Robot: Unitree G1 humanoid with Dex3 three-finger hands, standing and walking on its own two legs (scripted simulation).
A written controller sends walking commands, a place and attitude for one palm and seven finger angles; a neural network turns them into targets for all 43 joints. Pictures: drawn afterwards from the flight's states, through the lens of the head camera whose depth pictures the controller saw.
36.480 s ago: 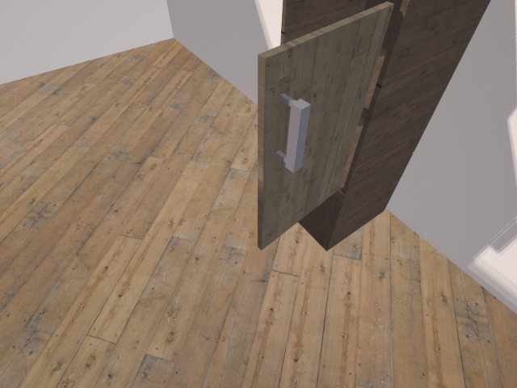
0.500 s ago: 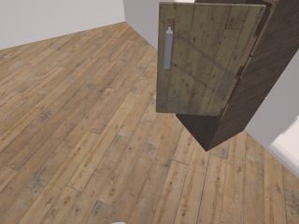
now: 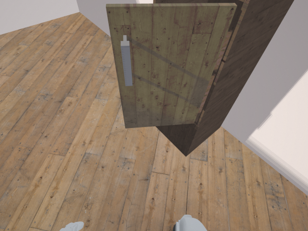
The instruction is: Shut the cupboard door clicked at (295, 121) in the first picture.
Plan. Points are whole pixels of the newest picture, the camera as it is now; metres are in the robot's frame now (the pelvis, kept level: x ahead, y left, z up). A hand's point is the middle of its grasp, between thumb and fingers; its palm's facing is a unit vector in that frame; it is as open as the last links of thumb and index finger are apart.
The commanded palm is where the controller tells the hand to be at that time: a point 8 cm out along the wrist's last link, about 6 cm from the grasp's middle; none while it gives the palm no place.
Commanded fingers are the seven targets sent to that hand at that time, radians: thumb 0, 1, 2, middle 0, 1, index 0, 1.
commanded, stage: take the last steps up to it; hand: left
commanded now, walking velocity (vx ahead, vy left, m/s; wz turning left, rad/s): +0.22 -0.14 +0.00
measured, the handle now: (127, 61) +0.60 +0.09 +0.09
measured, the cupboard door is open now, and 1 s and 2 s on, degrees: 56 56 56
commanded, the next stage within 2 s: come to a stop and stand still in 0.14 s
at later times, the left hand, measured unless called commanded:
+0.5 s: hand (117, 223) +0.17 +0.11 -0.19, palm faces +0.08 -0.98 -0.17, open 7.3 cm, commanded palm none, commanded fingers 0.00 0.90 0.90 -0.20 -0.30 -0.20 -0.30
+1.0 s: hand (127, 221) +0.18 +0.08 -0.18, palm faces +0.05 -0.98 -0.19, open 7.4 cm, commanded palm none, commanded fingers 0.00 0.90 0.90 -0.20 -0.30 -0.20 -0.30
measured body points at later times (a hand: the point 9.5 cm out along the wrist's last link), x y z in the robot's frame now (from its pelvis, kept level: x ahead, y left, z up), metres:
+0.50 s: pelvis +0.16 -0.06 +0.00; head +0.19 -0.04 +0.44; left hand +0.17 +0.16 -0.17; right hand +0.28 -0.28 -0.14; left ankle +0.18 +0.02 -0.74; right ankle +0.11 -0.15 -0.73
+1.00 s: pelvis +0.13 -0.10 +0.00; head +0.16 -0.09 +0.44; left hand +0.17 +0.13 -0.16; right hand +0.17 -0.35 -0.15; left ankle +0.11 +0.01 -0.74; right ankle +0.12 -0.22 -0.74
